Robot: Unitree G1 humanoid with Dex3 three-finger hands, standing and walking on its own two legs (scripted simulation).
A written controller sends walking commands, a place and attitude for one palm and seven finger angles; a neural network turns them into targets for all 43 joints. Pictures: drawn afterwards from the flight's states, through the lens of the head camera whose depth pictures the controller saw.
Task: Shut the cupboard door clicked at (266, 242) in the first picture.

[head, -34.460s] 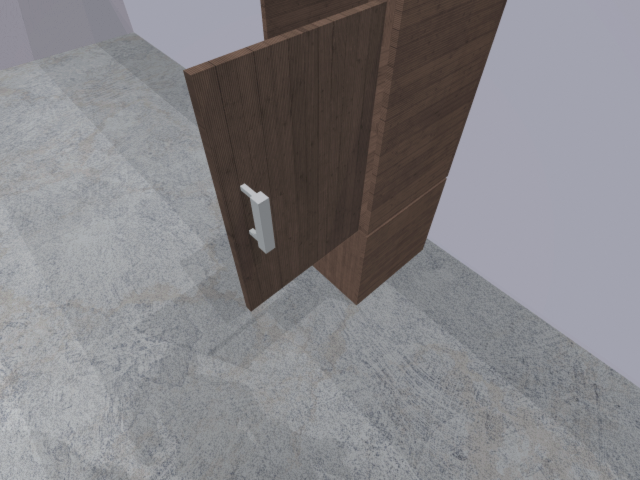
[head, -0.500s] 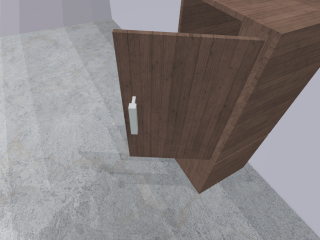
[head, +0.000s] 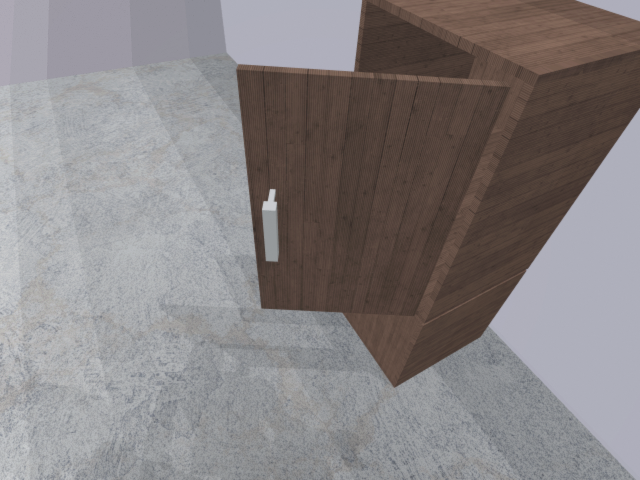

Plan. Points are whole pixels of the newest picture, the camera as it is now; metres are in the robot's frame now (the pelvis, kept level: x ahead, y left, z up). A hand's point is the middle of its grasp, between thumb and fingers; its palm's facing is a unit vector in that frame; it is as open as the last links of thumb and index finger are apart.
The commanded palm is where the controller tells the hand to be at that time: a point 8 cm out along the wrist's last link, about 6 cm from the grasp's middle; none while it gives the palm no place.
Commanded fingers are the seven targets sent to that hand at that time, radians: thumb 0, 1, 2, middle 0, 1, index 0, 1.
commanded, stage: shuffle to correct the standing spot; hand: left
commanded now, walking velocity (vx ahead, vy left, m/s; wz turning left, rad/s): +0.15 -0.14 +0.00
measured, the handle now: (272, 225) +0.55 +0.12 -0.03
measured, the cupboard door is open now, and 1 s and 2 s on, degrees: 59 59 59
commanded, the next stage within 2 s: come to a stop and stand still in 0.74 s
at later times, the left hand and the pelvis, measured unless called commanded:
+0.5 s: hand out of the picture +0.00 +0.13 -0.19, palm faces +0.04 -0.99 -0.14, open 7.4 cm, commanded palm none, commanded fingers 0.00 0.90 0.90 -0.20 -0.30 -0.20 -0.30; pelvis +0.05 -0.03 -0.01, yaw -1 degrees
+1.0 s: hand (257, 431) +0.24 +0.11 -0.18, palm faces -0.01 -0.97 -0.24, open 7.3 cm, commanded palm none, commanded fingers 0.00 0.90 0.90 -0.20 -0.30 -0.20 -0.30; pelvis +0.15 -0.09 -0.01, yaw -1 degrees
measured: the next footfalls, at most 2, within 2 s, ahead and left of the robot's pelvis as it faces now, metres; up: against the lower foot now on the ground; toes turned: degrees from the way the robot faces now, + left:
right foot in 0.96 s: +0.23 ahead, -0.24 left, +0.00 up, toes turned -6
left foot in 1.22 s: +0.18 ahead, +0.00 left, +0.00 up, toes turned +4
